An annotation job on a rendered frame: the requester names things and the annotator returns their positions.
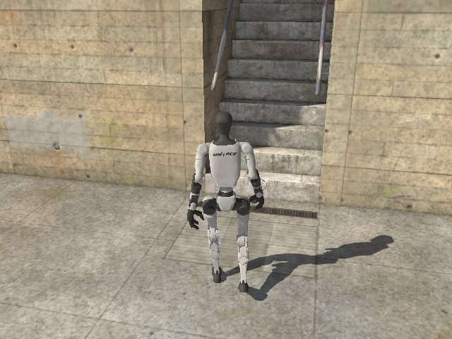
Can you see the left robot forearm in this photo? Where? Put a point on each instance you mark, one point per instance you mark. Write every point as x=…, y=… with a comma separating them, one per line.
x=195, y=193

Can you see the robot right foot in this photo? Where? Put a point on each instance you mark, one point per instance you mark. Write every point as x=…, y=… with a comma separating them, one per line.
x=243, y=287

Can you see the robot left thigh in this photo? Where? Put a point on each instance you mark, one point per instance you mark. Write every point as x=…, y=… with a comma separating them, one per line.
x=210, y=214

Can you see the right robot hand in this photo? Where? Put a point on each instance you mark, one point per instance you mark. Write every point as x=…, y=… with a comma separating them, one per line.
x=255, y=199

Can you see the right robot forearm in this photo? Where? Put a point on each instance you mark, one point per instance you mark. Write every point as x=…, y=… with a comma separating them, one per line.
x=256, y=183

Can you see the robot right upper arm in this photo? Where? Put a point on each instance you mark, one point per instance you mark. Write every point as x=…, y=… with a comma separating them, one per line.
x=247, y=149

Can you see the left robot hand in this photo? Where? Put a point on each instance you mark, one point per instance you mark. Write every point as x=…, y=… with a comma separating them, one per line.
x=190, y=217

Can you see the robot left upper arm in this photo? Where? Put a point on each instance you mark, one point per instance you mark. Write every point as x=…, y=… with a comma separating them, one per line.
x=202, y=150

